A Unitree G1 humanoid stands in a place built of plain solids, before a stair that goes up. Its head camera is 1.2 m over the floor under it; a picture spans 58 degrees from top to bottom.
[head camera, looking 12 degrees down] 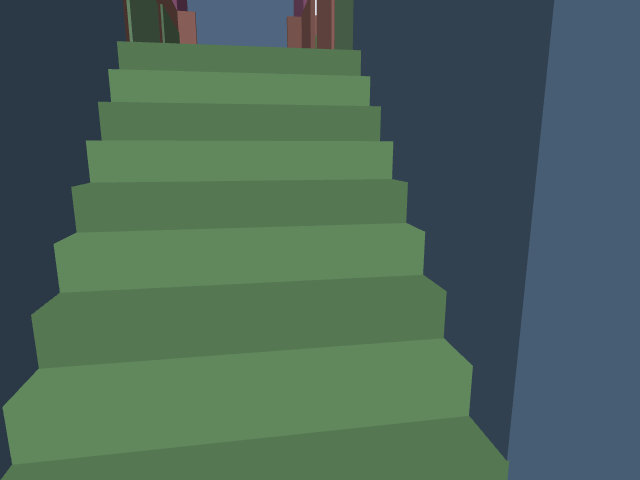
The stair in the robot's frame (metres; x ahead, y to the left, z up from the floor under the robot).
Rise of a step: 0.21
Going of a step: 0.25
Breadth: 1.59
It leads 9 degrees to the left of straight ahead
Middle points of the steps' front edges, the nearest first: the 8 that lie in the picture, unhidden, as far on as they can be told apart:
1.34 0.21 0.41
1.58 0.25 0.62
1.83 0.29 0.83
2.07 0.33 1.03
2.31 0.37 1.24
2.55 0.41 1.44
2.80 0.45 1.65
3.04 0.49 1.86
